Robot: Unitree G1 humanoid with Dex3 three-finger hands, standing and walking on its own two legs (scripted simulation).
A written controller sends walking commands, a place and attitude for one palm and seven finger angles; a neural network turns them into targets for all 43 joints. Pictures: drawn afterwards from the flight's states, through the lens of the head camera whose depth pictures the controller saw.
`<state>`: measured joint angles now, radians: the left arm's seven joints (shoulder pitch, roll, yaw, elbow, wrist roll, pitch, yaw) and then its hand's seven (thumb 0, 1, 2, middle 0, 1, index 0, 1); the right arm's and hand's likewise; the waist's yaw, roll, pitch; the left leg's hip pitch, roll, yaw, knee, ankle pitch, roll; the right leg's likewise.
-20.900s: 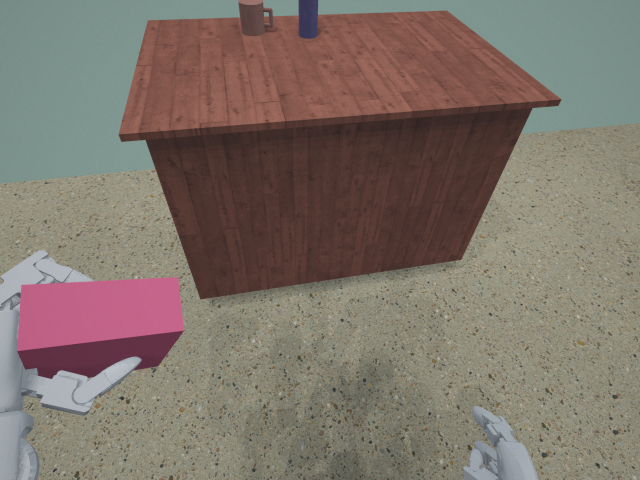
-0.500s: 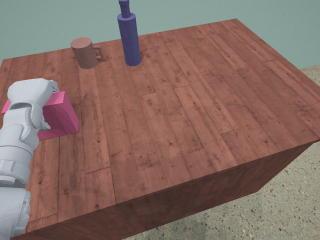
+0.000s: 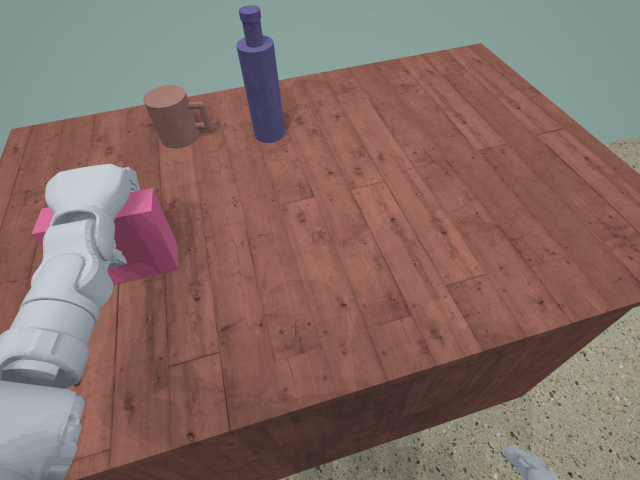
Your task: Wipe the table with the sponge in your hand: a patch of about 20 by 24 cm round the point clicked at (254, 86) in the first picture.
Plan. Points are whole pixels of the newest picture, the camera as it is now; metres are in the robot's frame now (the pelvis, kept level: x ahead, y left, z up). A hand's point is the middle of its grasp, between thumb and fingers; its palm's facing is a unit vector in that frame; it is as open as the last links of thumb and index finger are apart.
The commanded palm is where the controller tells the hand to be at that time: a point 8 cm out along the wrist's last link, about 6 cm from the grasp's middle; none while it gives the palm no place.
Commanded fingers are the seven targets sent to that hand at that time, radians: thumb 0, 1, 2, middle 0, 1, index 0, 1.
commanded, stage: wipe back along the middle lane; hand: left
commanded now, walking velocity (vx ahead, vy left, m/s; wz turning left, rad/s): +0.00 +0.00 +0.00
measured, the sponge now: (119, 250) +0.39 +0.32 +0.05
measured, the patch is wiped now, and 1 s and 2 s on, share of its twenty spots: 0.50 0.60 0.60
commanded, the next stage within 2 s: slide across to the third lane in 1.64 s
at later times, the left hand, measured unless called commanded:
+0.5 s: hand (118, 250) +0.35 +0.28 +0.10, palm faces -0.02 +0.01 -1.00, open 9.6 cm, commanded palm +0.32 +0.27 +0.12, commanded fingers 0.00 0.10 1.30 -1.20 -1.60 -1.20 -1.60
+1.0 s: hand (121, 272) +0.32 +0.27 +0.10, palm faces +0.03 -0.01 -1.00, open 9.6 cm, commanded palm +0.28 +0.25 +0.12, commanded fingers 0.00 0.10 1.30 -1.20 -1.60 -1.20 -1.60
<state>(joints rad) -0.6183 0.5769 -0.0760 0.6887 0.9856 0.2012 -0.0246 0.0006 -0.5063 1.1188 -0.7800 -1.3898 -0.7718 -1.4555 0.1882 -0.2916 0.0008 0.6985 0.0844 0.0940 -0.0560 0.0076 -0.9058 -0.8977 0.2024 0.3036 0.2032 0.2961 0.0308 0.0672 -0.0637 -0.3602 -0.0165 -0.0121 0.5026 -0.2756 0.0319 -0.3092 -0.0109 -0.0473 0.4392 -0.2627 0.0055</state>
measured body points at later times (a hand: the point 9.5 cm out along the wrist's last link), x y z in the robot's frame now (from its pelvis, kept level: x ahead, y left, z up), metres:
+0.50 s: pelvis -0.01 +0.00 +0.00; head +0.01 -0.03 +0.45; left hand +0.35 +0.28 +0.15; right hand +0.17 -0.25 -0.11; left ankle -0.02 +0.10 -0.74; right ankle -0.03 -0.13 -0.74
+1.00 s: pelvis +0.00 -0.01 +0.00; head +0.01 -0.05 +0.45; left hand +0.31 +0.26 +0.15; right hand +0.19 -0.25 -0.11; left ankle -0.02 +0.10 -0.74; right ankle -0.03 -0.13 -0.74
